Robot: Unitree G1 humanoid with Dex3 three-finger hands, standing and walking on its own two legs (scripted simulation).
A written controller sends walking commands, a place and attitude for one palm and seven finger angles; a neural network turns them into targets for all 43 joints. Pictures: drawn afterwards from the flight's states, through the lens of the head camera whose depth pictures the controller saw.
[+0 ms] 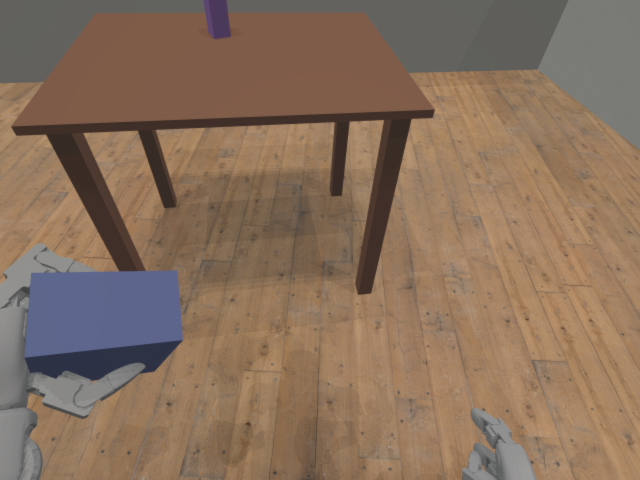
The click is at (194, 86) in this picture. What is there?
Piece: table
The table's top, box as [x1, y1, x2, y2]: [11, 12, 434, 135]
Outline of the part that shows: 434,109 364,12 228,13 231,36 214,39 207,31 204,13 95,13 11,127 16,135 420,118 432,117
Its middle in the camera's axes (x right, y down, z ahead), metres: -0.24 -0.52 +1.12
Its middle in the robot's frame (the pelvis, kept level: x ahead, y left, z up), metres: +1.18 +0.32 +0.02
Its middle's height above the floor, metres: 0.79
